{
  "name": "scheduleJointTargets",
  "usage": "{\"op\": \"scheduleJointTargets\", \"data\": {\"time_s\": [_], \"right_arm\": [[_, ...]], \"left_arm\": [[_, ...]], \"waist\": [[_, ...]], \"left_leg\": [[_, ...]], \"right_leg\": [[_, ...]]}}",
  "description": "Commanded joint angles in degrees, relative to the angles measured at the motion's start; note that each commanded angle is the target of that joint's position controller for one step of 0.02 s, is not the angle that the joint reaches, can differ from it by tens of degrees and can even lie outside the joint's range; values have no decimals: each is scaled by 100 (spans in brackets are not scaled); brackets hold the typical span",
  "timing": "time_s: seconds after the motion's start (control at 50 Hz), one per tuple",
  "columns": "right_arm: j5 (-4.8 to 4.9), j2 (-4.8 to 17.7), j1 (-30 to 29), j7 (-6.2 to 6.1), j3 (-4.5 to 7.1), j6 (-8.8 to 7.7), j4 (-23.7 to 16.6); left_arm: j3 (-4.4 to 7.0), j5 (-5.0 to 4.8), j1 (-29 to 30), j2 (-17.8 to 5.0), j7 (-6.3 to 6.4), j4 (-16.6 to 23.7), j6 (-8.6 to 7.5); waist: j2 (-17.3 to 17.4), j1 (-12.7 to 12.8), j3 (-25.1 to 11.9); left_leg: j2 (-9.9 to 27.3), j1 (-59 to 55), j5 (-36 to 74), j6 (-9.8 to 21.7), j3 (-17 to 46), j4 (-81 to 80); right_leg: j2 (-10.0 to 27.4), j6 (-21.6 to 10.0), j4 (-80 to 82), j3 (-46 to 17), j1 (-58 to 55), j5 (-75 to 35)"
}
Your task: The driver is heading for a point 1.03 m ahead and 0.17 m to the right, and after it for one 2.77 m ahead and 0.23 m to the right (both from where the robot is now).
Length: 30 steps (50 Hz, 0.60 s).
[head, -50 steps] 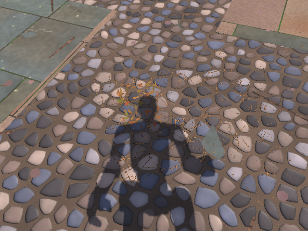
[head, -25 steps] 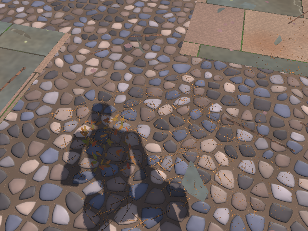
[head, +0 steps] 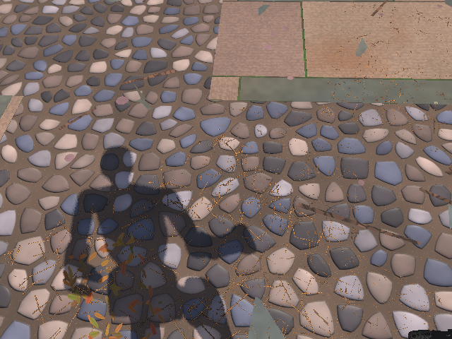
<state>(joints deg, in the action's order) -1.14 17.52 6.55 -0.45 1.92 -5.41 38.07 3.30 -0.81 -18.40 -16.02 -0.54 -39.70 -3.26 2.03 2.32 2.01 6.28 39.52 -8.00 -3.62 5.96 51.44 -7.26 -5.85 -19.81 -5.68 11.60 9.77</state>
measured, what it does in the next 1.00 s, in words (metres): walks ahead, turning right: left foot, then right foot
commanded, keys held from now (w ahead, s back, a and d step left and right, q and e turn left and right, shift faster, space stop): w+e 0.72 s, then w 0.20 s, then w+q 0.08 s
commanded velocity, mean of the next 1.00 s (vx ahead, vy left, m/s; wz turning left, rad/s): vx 0.50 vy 0.00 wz -0.51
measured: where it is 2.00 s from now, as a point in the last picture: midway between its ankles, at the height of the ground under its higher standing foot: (331, 189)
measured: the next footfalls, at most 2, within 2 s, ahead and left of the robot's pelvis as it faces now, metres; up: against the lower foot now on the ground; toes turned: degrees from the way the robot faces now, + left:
left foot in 0.20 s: +0.30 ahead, +0.15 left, +0.00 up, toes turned -12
right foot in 0.72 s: +0.49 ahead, -0.19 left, +0.00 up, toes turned -29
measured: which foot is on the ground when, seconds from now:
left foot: up 0.00-0.18, down 0.20-0.74, up 0.76-1.00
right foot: down 0.00-0.20, up 0.22-0.70, down 0.72-1.00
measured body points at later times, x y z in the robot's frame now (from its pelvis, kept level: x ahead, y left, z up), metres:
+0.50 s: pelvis +0.27 +0.04 +0.00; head +0.29 +0.04 +0.45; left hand +0.52 +0.24 -0.09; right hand +0.22 -0.25 -0.11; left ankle +0.26 +0.15 -0.75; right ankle +0.32 -0.14 -0.67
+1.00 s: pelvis +0.50 -0.12 +0.00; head +0.51 -0.15 +0.45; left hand +0.71 +0.07 -0.10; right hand +0.49 -0.44 -0.11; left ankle +0.69 -0.01 -0.67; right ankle +0.45 -0.17 -0.75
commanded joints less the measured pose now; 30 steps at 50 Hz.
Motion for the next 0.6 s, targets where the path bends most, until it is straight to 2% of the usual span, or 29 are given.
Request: {"op": "scheduleJointTargets", "data": {"time_s": [0.02, 0.08, 0.12, 0.16, 0.18, 0.2, 0.22, 0.24, 0.26, 0.28, 0.3, 0.32, 0.36, 0.4, 0.46, 0.54, 0.6], "right_arm": [[31, 203, -375, 20, 30, -55, -363], [130, 334, -776, 103, 76, -129, -468], [149, 507, -773, 147, 159, -183, -484], [175, 636, -438, 153, 250, -233, -417], [156, 720, 30, 123, 323, -259, -303], [56, 947, 732, 77, 411, -289, -240], [-52, 1417, 1429, 37, 523, -254, -167], [76, 1307, 1685, 101, 535, -183, 16], [123, 779, 1387, 89, 408, -152, -104], [106, 575, 1139, 67, 341, -97, -131], [75, 468, 908, 67, 289, -69, -113], [53, 360, 769, 57, 252, -67, -72], [61, 338, 713, 57, 255, -106, 23], [79, 466, 757, 63, 304, -148, 156], [66, 642, 812, 49, 363, -132, 324], [114, 798, 903, 13, 378, -51, 499], [189, 949, 1127, 11, 413, 26, 656]], "left_arm": [[259, -53, 61, -955, 102, 339, -35], [275, -87, -184, -1007, 120, 234, 21], [262, -94, -217, -949, 140, 205, 56], [270, -63, -83, -936, 150, 226, 88], [228, -48, -8, -803, 143, 259, 96], [112, -1, 17, -483, 115, 338, 72], [-12, -20, -578, -84, 117, 454, 28], [-3, -151, -863, -386, 125, 527, -12], [128, -180, -480, -899, 132, 428, 20], [165, -105, 24, -984, 128, 511, 63], [171, -41, 260, -891, 114, 582, 79], [191, -32, 336, -808, 86, 619, 98], [154, -84, 235, -557, 38, 611, 158], [122, -59, 378, -426, 34, 683, 201], [94, -37, 674, -363, 11, 765, 196], [35, -41, 1357, -236, -137, 900, 114], [20, -74, 1798, -217, -249, 1081, 101]], "waist": [[-626, 41, -270], [-741, 204, -289], [-814, 140, -314], [-991, -94, -334], [-980, -356, -510], [-665, -690, -1142], [634, -615, -1957], [1761, -550, -2096], [872, -692, -1290], [413, -710, -739], [224, -600, -368], [324, -478, -182], [523, -362, -112], [414, -346, -56], [247, -394, -52], [174, -640, 101], [152, -764, 266]], "left_leg": [[-412, -848, 1088, -82, -338, -1251], [-595, -1065, 1221, -29, -228, -1905], [-635, -1184, 894, 96, -81, -2239], [-639, -1629, 425, 299, -102, -2416], [-619, -2311, 454, 459, -195, -2673], [27, -3592, 320, 794, 325, -2574], [1342, -5645, -190, 1542, 2294, -2701], [1988, -6012, -1747, 2003, 4221, -3245], [1724, -5350, -2320, 1755, 3587, -3434], [1436, -4655, -1867, 1500, 2594, -3451], [1154, -4017, -1182, 1404, 1938, -3593], [939, -3628, -694, 1334, 1435, -3736], [750, -3233, -156, 1328, 765, -3994], [792, -3200, 337, 1437, 354, -4153], [863, -3469, 959, 1476, -150, -4213], [759, -3648, 1162, 1290, -878, -4200], [900, -4004, 1238, 1205, -1118, -4144]], "right_leg": [[1037, -751, 488, -797, 516, -1133], [1222, -673, 239, -1257, 189, -640], [1377, -595, -79, -1680, -197, -402], [1448, -482, -430, -1964, -326, -479], [1252, -340, -834, -1881, -227, -645], [951, -137, -2019, -1539, 216, -431], [149, 287, -3932, -691, 1899, 1382], [295, 422, -5146, -454, 3224, 2500], [626, 494, -5613, -568, 3541, 1978], [819, 527, -5627, -335, 3494, 1501], [972, 550, -5393, -270, 3335, 1164], [1133, 550, -5144, -251, 3149, 938], [1242, 568, -4942, -67, 2842, 732], [1295, 625, -4665, -24, 2975, 521], [1344, 692, -3949, -12, 3196, -92], [1276, 604, -2624, 352, 2901, -1077], [1214, 459, -2025, 593, 2795, -977]]}}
